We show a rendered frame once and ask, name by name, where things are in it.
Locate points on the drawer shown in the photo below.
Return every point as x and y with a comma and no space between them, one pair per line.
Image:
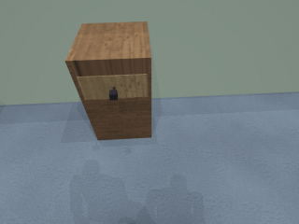
127,86

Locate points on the cabinet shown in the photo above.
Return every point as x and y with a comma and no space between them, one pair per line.
113,49

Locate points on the handle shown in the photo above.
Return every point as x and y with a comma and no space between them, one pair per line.
113,94

